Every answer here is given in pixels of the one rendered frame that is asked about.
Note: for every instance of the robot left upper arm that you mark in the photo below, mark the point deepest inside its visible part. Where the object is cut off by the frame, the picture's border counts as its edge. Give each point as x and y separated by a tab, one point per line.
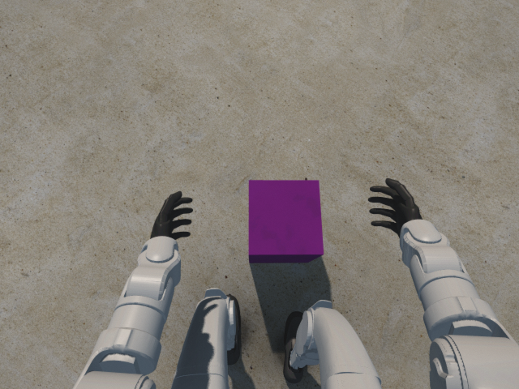
111	380

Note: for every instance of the robot left shin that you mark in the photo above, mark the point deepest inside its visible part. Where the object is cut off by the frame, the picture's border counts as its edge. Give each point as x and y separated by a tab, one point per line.
218	292

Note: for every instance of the left robot hand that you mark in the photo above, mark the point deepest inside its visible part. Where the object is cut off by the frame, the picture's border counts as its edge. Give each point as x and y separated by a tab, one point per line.
164	224

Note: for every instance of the right robot forearm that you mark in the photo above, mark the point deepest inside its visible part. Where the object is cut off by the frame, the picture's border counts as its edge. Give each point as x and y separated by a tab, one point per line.
451	303

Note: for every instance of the robot right upper arm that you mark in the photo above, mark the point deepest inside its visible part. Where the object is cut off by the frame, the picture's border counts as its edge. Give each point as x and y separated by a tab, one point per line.
474	362

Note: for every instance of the left robot forearm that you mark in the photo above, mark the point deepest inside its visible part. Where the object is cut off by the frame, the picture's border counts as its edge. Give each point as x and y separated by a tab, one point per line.
131	343

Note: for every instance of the robot left foot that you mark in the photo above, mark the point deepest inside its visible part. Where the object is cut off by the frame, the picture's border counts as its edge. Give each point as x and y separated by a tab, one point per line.
233	353

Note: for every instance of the carton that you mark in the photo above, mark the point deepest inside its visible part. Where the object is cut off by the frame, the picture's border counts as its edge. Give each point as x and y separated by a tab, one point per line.
285	223

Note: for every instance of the right robot hand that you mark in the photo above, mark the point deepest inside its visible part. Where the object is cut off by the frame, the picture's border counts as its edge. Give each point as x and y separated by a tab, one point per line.
402	202

